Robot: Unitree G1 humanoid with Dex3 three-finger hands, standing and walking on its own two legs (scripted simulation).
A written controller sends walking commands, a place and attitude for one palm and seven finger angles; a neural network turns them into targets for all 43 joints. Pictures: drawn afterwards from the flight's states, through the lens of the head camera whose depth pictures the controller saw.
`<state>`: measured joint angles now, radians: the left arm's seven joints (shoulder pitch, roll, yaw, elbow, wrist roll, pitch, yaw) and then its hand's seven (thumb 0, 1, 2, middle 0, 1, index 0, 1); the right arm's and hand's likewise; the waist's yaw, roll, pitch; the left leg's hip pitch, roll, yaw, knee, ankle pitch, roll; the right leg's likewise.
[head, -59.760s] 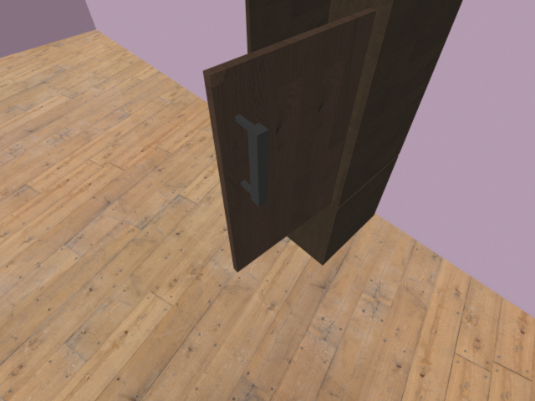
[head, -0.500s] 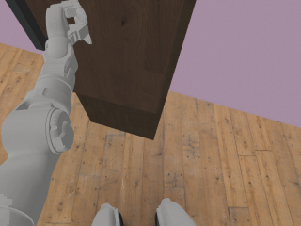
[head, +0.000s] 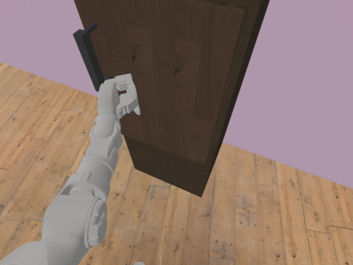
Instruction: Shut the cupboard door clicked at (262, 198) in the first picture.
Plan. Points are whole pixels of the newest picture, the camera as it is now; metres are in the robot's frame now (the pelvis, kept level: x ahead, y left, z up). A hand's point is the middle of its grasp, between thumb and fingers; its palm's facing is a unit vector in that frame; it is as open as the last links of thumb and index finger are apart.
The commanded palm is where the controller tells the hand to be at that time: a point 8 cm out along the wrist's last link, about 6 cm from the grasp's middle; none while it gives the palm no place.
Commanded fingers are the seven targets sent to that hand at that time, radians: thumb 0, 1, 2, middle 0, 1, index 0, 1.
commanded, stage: pull the fist back off the door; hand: left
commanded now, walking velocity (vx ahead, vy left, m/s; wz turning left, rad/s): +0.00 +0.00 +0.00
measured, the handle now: (97, 59) +0.62 +0.19 +0.11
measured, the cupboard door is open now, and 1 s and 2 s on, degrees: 2 2 2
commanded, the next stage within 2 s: draw the hand back to the body in 0.06 s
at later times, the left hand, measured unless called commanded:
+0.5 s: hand (113, 116) +0.41 +0.12 +0.12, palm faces +0.03 -1.00 -0.02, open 3.1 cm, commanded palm +0.36 +0.17 +0.14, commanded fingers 0.00 0.90 0.90 -1.30 -1.50 -1.30 -1.50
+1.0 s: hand (42, 169) +0.27 +0.21 +0.16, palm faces +0.25 -0.93 -0.25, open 3.5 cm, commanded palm +0.23 +0.25 +0.18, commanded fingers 0.00 0.90 0.90 -0.69 -0.84 -0.69 -0.84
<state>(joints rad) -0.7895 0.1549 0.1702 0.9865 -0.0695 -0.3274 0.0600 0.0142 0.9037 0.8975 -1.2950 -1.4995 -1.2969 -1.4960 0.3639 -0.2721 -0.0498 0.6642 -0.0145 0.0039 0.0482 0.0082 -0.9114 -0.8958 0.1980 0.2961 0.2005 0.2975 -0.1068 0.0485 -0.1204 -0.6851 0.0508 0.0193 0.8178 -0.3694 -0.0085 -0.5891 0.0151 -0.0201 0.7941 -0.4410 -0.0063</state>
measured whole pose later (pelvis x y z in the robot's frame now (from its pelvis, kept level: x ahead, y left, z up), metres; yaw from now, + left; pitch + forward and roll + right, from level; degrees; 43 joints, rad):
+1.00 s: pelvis +0.00 +0.00 +0.04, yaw +1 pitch -2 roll +0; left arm 0.10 0.26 0.12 -0.04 -0.06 -0.05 0.06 0.01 0.90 0.90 -0.95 -1.12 -0.95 -1.12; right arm 0.14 -0.22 0.04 0.57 0.03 -0.01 -0.08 0.01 -0.91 -0.90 0.20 0.30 0.20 0.30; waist 0.05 0.06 -0.02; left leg -0.19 0.02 0.03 0.45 -0.23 0.00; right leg -0.11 -0.01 -0.01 0.44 -0.30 0.00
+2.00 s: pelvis +0.00 +0.00 +0.04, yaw +1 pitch -1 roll -1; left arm 0.47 0.35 0.37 -0.35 -0.06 -0.12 0.09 0.01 0.89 0.90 -0.21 -0.30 -0.21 -0.30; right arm 0.19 -0.23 0.01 0.62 0.01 -0.05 -0.08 0.01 -0.91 -0.90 0.20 0.30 0.20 0.30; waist 0.05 0.09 -0.03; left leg -0.21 0.03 0.02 0.47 -0.24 0.00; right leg -0.10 0.01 -0.02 0.40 -0.28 0.00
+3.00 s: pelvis -0.17 +0.04 +0.02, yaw +3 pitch +2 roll -4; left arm 0.52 0.45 0.49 -0.50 -0.07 -0.28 0.16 0.01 0.89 0.90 -0.20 -0.30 -0.21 -0.30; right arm 0.19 -0.17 -0.01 0.62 -0.01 -0.13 -0.05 0.01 -0.91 -0.90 0.20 0.30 0.20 0.30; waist 0.01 0.03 -0.03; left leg -0.55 0.08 0.10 0.50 -0.03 0.05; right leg -0.23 0.07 -0.04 0.67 -0.50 -0.01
